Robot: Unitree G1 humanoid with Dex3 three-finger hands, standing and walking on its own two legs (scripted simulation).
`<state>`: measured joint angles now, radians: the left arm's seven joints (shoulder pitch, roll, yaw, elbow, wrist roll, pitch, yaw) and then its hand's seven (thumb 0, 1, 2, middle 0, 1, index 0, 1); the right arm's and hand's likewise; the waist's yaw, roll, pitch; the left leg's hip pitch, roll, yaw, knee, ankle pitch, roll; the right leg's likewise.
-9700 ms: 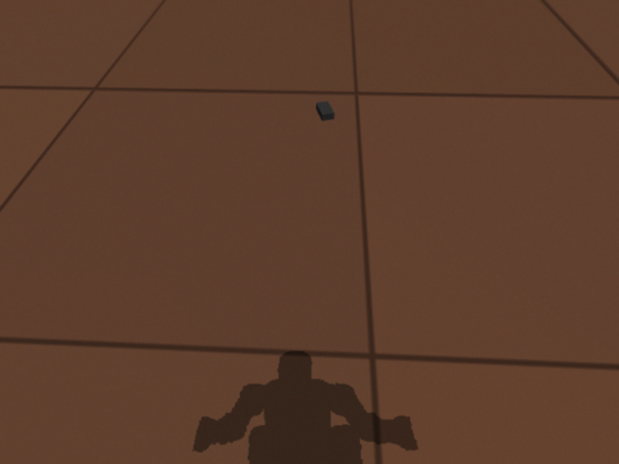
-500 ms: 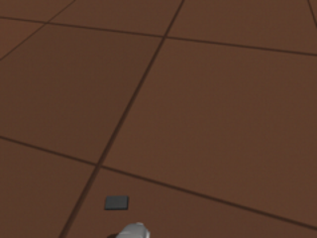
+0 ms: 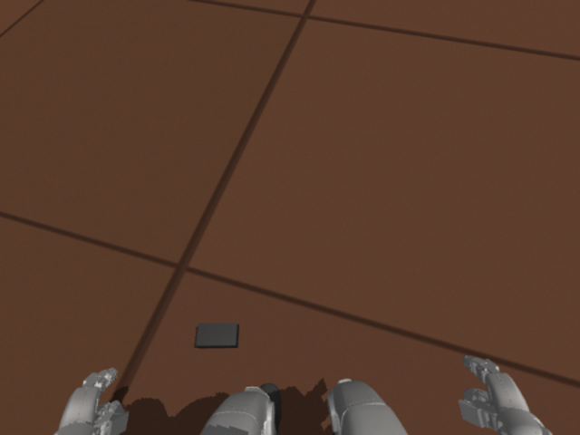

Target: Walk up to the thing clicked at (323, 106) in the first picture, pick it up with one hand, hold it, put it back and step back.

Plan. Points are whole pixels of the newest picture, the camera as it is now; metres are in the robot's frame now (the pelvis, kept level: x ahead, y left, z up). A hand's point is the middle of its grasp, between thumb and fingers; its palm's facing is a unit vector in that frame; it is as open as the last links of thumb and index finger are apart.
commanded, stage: walk up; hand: left
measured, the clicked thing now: (218, 335) +0.39 +0.26 -0.74
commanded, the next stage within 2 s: none
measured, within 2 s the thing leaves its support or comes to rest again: neither
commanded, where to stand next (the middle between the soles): +0.01 +0.00 m, yaw +0 degrees
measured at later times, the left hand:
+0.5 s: hand out of the picture -0.04 +0.29 -0.13, palm faces +0.10 -0.92 -0.37, open 7.4 cm
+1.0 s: hand out of the picture -0.01 +0.28 -0.13, palm faces +0.07 -0.87 -0.49, open 7.4 cm
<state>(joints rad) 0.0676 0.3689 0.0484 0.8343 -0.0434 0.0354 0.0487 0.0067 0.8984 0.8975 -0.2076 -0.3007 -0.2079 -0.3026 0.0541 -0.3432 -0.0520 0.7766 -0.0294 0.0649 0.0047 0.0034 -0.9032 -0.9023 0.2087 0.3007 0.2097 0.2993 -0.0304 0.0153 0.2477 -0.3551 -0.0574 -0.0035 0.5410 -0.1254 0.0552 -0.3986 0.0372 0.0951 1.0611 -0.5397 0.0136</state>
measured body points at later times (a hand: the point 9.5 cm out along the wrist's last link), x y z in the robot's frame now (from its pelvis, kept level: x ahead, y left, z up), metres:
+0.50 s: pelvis -0.09 +0.01 +0.00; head -0.08 +0.01 +0.45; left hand -0.04 +0.34 -0.10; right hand -0.02 -0.32 -0.11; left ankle -0.13 +0.13 -0.73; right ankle -0.03 -0.10 -0.72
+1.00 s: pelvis -0.05 +0.00 -0.01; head +0.00 -0.04 +0.43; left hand -0.01 +0.33 -0.10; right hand +0.06 -0.30 -0.15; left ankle -0.09 +0.12 -0.66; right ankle +0.08 -0.14 -0.72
